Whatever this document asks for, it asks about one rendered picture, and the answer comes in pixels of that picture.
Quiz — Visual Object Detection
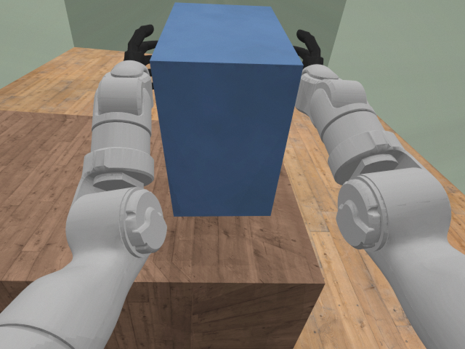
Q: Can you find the left robot forearm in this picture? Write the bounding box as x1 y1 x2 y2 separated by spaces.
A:
65 60 154 246

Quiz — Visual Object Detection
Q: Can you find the right robot upper arm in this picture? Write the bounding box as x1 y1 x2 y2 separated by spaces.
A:
336 167 465 349

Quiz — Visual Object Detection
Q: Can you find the left robot upper arm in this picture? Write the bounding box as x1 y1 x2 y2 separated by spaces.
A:
0 187 167 349

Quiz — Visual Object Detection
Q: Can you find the robot left hand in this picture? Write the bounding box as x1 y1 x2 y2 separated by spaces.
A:
124 25 158 89

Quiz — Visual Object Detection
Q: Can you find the pedestal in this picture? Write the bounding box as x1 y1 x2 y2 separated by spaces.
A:
0 111 325 349

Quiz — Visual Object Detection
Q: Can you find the right robot forearm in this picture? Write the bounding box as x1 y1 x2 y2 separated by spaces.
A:
295 64 451 221

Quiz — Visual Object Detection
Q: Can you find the carton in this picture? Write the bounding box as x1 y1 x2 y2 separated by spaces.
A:
150 2 304 217

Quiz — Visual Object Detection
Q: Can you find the robot right hand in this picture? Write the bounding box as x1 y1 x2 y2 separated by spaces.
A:
293 30 323 69

